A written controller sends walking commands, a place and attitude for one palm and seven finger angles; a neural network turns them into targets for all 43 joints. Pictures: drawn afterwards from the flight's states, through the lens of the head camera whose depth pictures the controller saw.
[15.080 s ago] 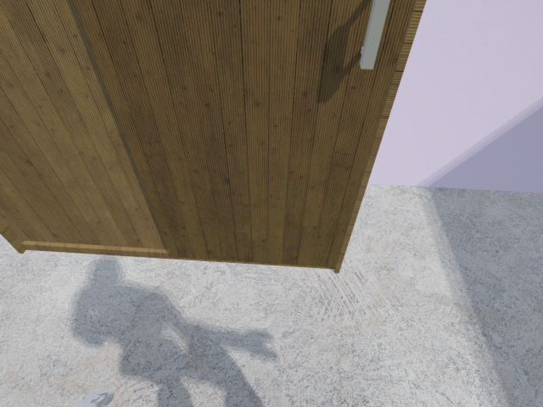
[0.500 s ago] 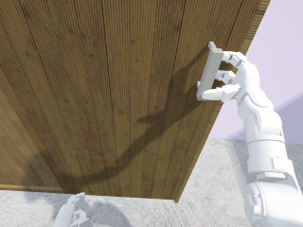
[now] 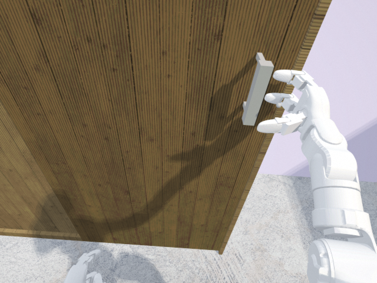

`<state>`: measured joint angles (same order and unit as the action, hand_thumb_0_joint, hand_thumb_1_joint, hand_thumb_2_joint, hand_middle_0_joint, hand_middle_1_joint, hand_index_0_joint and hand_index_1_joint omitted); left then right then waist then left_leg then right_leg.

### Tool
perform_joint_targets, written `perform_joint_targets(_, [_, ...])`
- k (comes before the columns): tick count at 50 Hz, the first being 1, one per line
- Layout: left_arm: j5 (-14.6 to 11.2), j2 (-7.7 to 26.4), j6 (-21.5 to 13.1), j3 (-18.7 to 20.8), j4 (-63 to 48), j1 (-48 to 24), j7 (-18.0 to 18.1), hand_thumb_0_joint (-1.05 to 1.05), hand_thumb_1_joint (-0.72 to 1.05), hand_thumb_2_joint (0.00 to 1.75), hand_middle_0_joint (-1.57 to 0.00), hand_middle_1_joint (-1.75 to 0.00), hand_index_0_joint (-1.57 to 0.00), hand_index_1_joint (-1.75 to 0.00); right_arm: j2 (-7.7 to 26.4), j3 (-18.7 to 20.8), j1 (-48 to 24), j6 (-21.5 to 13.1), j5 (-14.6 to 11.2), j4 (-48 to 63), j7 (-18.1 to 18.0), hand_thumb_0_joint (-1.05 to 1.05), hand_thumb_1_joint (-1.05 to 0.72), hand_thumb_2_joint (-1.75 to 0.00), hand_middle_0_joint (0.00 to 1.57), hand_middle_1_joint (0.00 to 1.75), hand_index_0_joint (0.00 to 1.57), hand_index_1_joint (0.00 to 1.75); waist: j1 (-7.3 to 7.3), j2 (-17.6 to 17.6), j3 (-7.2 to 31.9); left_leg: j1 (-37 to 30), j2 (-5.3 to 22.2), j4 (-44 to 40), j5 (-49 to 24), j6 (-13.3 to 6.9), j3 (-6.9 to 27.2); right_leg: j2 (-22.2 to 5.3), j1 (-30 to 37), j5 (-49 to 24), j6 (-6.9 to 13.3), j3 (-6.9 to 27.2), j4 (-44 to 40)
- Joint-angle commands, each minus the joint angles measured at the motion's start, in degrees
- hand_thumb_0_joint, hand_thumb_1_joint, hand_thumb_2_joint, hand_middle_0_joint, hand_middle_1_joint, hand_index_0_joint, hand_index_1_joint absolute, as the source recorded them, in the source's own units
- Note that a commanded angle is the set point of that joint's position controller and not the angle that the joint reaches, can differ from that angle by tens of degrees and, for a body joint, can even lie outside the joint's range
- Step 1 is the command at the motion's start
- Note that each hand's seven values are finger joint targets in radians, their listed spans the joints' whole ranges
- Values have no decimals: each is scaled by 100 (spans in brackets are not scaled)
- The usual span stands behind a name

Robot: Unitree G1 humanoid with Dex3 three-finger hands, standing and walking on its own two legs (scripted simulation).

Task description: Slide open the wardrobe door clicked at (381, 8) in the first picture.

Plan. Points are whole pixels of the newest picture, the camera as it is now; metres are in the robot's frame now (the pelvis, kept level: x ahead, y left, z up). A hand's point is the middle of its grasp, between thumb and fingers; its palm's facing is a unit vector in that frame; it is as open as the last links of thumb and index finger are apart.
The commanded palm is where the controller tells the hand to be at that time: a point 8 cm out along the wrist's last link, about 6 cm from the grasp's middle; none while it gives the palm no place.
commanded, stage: slide the fingers in behind the handle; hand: right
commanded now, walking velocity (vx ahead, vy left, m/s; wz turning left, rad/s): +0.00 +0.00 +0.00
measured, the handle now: (254, 89) +0.46 -0.09 +0.23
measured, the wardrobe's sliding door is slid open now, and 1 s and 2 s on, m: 0.00 0.00 0.00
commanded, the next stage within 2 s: grip the handle and tug to test in 1.42 s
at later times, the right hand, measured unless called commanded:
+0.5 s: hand (263, 100) +0.41 -0.10 +0.24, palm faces -0.02 +1.00 +0.02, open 14.0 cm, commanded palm +0.39 -0.15 +0.24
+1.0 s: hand (246, 98) +0.41 -0.07 +0.24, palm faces -0.02 +1.00 +0.00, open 14.0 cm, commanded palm +0.39 -0.12 +0.24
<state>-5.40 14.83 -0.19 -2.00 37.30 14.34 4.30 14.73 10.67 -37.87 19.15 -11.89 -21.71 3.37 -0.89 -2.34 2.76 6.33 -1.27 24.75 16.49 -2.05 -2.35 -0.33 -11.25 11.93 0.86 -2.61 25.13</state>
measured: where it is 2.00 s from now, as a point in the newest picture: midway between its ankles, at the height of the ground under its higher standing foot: outside the picture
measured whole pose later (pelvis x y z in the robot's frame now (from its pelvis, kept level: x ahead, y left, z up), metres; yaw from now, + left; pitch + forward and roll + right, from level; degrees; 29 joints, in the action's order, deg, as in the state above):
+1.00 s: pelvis +0.00 +0.00 +0.00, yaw +0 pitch -2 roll +0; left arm -3.7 12.9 2.4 -2.7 37.5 11.6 3.1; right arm 6.9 5.2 -42.8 22.2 -9.9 -22.7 -5.1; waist -0.7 -2.5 2.5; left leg 5.4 -1.2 23.4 16.0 -2.3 -2.7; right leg -0.2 -10.2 10.9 0.6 -2.2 23.2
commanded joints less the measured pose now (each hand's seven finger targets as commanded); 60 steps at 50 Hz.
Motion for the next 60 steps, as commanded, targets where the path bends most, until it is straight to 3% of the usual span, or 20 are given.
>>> perform_joint_targets(1, [34,582,-324,180,-882,-901,37,0,90,90,-20,-30,-20,-30,623,-138,-3324,-257,-59,1466,-127,0,50,-30,30,120,30,120,-93,194,1153,662,74,-496,-1326,104,132,-9,1216,-876,251,313,-144])
perform_joint_targets(6, [101,552,-303,161,-818,-856,15,0,90,90,-20,-30,-20,-30,755,106,-3272,-253,-29,1154,-328,0,50,-30,30,120,30,120,6,362,1355,507,69,-433,-1414,75,115,-7,1181,-1019,223,349,-151])
perform_joint_targets(9, [106,504,-274,140,-826,-866,-12,0,90,90,-20,-30,-20,-30,446,-152,-3383,-260,31,1022,-364,0,50,-30,30,120,30,120,-50,375,1328,548,78,-400,-1528,77,109,-6,1190,-1094,219,324,-139])
perform_joint_targets(13, [124,514,-205,138,-840,-846,-23,0,90,90,-20,-30,-20,-30,548,-7,-3319,-223,54,843,-432,0,50,-30,30,120,30,120,6,552,1346,439,79,-409,-1594,78,114,-19,1107,-1130,216,313,-167])
perform_joint_targets(16, [132,514,-175,149,-858,-838,-35,0,90,90,-20,-30,-20,-30,445,-83,-3397,-246,72,876,-478,0,50,-30,30,120,30,120,-2,521,1304,452,72,-432,-1548,77,111,-34,1112,-1126,215,318,-174])
perform_joint_targets(17, [141,507,-171,140,-874,-856,-38,0,90,90,-20,-30,-20,-30,582,2,-3480,-278,98,1038,-507,0,50,-30,30,120,30,120,29,418,1411,358,85,-404,-1608,56,122,-25,1124,-1200,210,322,-180])
perform_joint_targets(18, [146,488,-181,141,-899,-863,-46,0,90,90,-20,-30,-20,-30,478,-67,-3529,-303,103,1160,-516,0,50,-30,30,120,30,120,21,370,1543,316,81,-376,-1699,55,125,-18,1196,-1288,208,308,-170])
perform_joint_targets(22, [143,495,-158,150,-902,-865,-62,0,90,90,-20,-30,-20,-30,446,-78,-3288,-302,101,1260,-538,0,50,-30,30,120,30,120,58,445,1503,225,66,-370,-1786,55,91,-35,1171,-1375,200,303,-192])
perform_joint_targets(23, [138,469,-175,158,-914,-877,-66,0,90,90,-20,-30,-20,-30,212,-281,-3424,-298,118,1393,-532,0,50,-30,30,120,30,120,5,306,1530,300,60,-363,-1867,57,109,-27,1274,-1453,207,278,-150])
perform_joint_targets(25, [142,463,-182,169,-894,-862,-82,0,90,90,-20,-30,-20,-30,204,-241,-3264,-233,112,1394,-555,0,50,-30,30,120,30,120,32,305,1544,327,41,-365,-1879,54,98,-28,1300,-1477,195,291,-142])
perform_joint_targets(27, [158,509,-143,170,-886,-868,-69,0,90,90,-20,-30,-20,-30,456,19,-3030,-168,67,1372,-592,0,50,-30,30,120,30,120,103,572,1497,153,46,-401,-1925,67,91,-22,1159,-1467,209,286,-190])
perform_joint_targets(33, [143,452,-133,164,-867,-919,-84,0,90,90,-20,-30,-20,-30,20,-409,-3404,-81,110,1639,-665,0,50,-30,30,120,30,120,-12,293,1426,342,22,-434,-1815,63,87,-14,1306,-1413,199,278,-180])
perform_joint_targets(36, [169,495,-104,176,-832,-893,-69,0,90,90,-20,-30,-20,-30,226,-146,-3221,-37,78,1393,-715,0,50,-30,30,120,30,120,64,512,1383,258,16,-479,-1790,76,102,7,1215,-1351,215,279,-209])
perform_joint_targets(39, [171,437,-81,153,-819,-910,-76,0,90,90,-20,-30,-20,-30,10,-371,-3463,-29,136,1352,-747,0,50,-30,30,120,30,120,-3,385,1363,301,35,-466,-1833,77,117,23,1212,-1342,210,253,-198])
perform_joint_targets(40, [177,443,-68,148,-797,-875,-81,0,90,90,-20,-30,-20,-30,-23,-385,-3422,-19,140,1229,-762,0,50,-30,30,120,30,120,-11,563,1347,290,22,-472,-1797,82,104,26,1181,-1296,209,267,-213])
perform_joint_targets(47, [215,441,12,148,-847,-919,-103,0,90,90,-20,-30,-20,-30,17,-293,-3356,-115,155,1223,-830,0,50,-30,30,120,30,120,71,619,1494,7,61,-435,-2113,83,126,66,1119,-1447,227,231,-234])
perform_joint_targets(49, [196,401,5,146,-871,-946,-112,0,90,90,-20,-30,-20,-30,-265,-555,-3437,-136,176,1287,-791,0,50,-30,30,120,30,120,-6,617,1411,133,49,-447,-2149,100,125,67,1191,-1416,242,211,-195])
perform_joint_targets(53, [194,410,3,150,-859,-957,-104,0,90,90,-20,-30,-20,-30,-220,-559,-3617,-147,155,1312,-747,0,50,-30,30,120,30,120,-20,556,1443,148,58,-473,-2193,112,158,98,1218,-1383,259,214,-171])
perform_joint_targets(56, [204,427,12,160,-885,-971,-104,0,90,90,-20,-30,-20,-30,-9,-332,-3309,-139,107,1289,-706,0,50,-30,30,120,30,120,81,679,1569,-56,66,-445,-2413,131,151,120,1167,-1496,265,207,-174])
perform_joint_targets(60, [192,426,32,132,-852,-980,-86,0,90,90,-20,-30,-20,-30,0,-382,-3491,-104,131,1263,-666,0,50,-30,30,120,30,120,20,645,1388,48,82,-486,-2307,152,178,141,1052,-1304,269,183,-184])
